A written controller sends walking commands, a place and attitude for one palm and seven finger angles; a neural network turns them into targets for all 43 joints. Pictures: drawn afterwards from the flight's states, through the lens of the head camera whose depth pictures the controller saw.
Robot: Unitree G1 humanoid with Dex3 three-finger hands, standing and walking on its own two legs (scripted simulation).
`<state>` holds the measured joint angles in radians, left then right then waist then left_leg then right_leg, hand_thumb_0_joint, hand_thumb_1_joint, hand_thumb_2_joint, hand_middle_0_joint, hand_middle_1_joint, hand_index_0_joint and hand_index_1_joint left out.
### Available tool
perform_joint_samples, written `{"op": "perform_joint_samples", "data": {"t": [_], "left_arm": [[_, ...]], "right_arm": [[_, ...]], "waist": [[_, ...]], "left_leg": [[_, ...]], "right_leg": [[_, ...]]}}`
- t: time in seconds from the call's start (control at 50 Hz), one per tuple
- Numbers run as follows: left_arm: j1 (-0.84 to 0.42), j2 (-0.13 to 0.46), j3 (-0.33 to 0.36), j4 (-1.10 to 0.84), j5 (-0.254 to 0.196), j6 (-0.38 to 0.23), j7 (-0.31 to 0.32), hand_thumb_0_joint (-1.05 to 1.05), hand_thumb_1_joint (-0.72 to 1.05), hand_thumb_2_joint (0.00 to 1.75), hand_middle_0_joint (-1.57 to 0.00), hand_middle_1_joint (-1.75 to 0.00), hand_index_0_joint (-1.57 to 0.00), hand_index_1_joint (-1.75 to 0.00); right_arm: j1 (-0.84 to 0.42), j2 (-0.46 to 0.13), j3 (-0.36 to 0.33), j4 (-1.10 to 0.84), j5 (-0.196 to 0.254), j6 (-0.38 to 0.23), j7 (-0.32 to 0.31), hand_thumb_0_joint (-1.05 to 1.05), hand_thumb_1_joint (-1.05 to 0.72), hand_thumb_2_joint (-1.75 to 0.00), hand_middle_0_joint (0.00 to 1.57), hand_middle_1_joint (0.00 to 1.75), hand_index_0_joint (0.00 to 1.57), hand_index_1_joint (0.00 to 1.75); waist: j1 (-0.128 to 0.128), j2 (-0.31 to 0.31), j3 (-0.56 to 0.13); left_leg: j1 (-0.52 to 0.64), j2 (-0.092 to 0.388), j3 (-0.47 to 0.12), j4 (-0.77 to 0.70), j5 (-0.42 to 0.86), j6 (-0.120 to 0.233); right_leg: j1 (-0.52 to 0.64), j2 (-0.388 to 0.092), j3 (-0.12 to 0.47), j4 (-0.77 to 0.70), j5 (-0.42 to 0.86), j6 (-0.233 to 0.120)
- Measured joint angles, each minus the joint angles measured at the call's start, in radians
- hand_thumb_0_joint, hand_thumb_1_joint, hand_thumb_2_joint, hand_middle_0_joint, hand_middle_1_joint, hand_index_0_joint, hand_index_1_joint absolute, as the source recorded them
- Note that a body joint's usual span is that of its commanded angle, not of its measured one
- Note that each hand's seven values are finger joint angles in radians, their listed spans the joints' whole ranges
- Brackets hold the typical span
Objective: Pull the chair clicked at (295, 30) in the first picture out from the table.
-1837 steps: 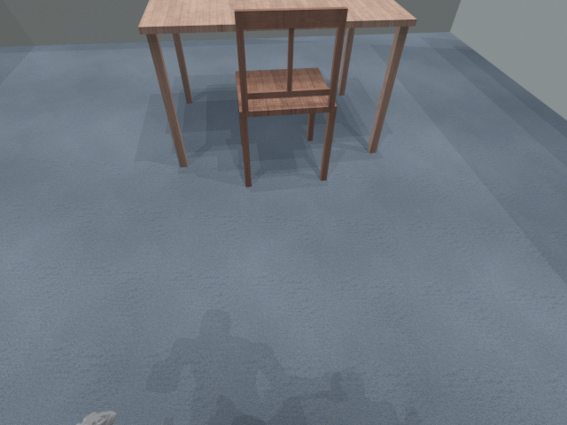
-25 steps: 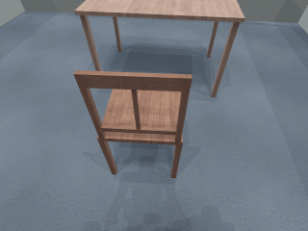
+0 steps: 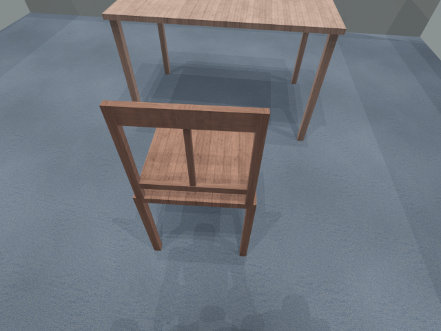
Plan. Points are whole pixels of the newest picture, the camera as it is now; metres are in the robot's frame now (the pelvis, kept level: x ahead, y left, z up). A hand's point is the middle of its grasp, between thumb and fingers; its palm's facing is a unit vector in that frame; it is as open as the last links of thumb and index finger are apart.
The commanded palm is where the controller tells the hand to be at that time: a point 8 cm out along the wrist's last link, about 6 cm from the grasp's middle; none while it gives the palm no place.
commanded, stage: look to check the result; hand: left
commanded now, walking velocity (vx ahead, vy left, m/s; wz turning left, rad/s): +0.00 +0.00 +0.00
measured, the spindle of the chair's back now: (190, 158) +0.59 +0.13 -0.11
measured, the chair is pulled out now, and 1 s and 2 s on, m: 0.66 0.66 0.66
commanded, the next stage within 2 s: stand and wait in 0.68 s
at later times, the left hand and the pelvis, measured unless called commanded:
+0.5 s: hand out of the picture -0.01 +0.15 -0.18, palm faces +0.05 -0.98 -0.17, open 7.4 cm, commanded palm none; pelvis +0.01 -0.01 +0.00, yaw +0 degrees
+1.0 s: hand out of the picture -0.01 +0.15 -0.18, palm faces +0.05 -0.99 -0.16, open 7.4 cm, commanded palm none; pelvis +0.00 -0.01 +0.00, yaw +1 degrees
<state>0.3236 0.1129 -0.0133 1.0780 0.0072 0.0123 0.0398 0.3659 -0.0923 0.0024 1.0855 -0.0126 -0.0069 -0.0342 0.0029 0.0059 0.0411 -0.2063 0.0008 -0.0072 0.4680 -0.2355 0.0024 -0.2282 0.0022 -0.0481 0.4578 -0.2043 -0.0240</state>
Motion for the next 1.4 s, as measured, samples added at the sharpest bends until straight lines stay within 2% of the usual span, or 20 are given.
{"op": "perform_joint_samples", "data": {"t": [1.4], "left_arm": [[-0.019,0.012,0.006,-0.006,-0.003,-0.002,0.0,0.01,0.91,0.9,-0.2,-0.3,-0.19,-0.3]], "right_arm": [[-0.03,-0.004,0.003,0.005,0.003,-0.003,-0.006,0.0,-0.91,-0.9,0.2,0.3,0.2,0.3]], "waist": [[0.001,-0.007,0.028]], "left_leg": [[0.02,0.003,-0.019,-0.02,0.0,-0.012]], "right_leg": [[0.021,0.003,-0.018,-0.008,-0.013,-0.011]]}}
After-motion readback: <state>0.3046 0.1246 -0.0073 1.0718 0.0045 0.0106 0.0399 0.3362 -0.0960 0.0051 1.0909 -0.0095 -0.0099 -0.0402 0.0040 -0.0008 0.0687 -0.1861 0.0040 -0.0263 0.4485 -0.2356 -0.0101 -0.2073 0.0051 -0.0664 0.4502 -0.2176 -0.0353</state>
